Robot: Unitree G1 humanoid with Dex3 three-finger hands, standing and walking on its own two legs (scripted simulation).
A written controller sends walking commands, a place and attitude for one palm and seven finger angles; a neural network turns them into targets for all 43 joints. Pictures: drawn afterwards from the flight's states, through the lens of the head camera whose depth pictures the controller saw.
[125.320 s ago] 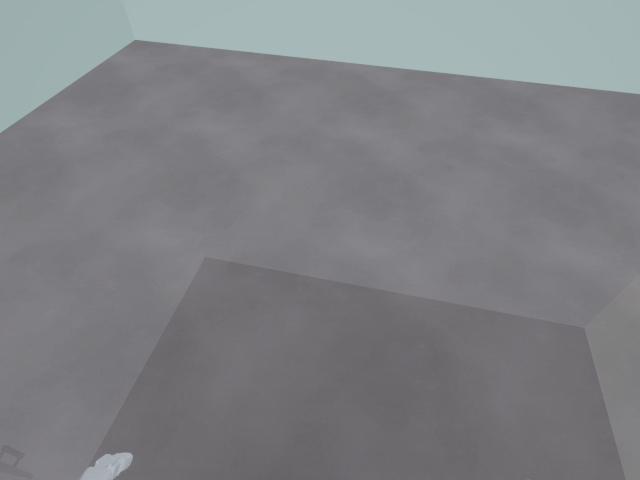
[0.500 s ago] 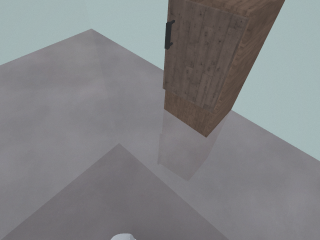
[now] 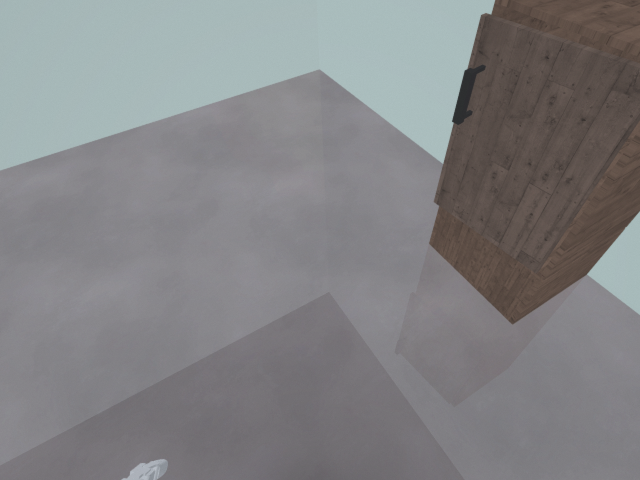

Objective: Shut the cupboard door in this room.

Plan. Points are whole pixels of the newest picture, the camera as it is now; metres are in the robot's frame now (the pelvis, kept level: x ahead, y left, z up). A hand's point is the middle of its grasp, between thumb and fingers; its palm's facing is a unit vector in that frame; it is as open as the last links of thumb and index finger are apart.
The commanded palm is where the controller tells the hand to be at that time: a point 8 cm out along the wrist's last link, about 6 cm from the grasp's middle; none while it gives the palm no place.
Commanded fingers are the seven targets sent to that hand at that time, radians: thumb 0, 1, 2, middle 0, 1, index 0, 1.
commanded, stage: walk to a spot facing it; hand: left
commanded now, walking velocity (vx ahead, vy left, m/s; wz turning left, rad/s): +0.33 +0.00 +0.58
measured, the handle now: (469, 94) +0.99 -0.34 -0.05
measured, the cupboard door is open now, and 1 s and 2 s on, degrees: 7 7 7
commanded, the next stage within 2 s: turn to face it in 0.76 s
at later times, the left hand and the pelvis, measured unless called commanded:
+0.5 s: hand out of the picture -0.01 +0.18 -0.17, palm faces +0.39 -0.90 -0.19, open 7.4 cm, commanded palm none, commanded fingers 0.00 0.90 0.90 -0.20 -0.30 -0.20 -0.30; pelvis +0.16 +0.06 -0.02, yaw +18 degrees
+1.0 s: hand (181, 306) +0.44 +0.29 -0.16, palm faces +0.24 -0.95 -0.20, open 7.4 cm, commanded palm none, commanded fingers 0.00 0.90 0.90 -0.20 -0.30 -0.20 -0.30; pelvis +0.37 +0.09 -0.01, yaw +16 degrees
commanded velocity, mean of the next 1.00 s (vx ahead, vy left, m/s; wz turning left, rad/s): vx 0.27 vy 0.00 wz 0.11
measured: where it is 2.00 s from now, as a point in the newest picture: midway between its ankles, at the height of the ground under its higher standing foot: (288, 419)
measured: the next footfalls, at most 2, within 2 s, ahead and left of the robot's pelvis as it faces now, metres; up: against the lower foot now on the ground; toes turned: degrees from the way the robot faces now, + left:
left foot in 0.44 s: +0.23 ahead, +0.15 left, +0.00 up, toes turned +24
right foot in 0.96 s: +0.51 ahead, +0.04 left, +0.00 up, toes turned +12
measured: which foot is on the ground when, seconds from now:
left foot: up 0.00-0.42, down 0.44-1.00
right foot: down 0.00-0.44, up 0.46-0.94, down 0.96-1.00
